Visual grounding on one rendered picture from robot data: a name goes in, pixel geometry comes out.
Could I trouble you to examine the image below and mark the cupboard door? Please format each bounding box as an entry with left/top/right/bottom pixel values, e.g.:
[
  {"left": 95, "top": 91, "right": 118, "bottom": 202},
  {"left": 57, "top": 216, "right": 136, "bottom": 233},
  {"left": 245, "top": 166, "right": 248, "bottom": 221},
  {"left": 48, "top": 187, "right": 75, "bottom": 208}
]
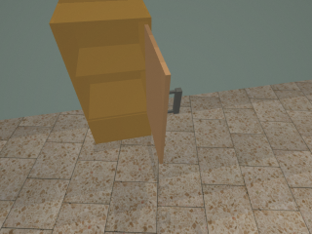
[{"left": 144, "top": 24, "right": 171, "bottom": 165}]

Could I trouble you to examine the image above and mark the handle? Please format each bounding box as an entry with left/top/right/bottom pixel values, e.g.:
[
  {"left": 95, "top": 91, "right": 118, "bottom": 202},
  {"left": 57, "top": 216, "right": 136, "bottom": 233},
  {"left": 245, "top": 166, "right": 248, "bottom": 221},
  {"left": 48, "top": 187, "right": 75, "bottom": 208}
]
[{"left": 168, "top": 88, "right": 182, "bottom": 114}]

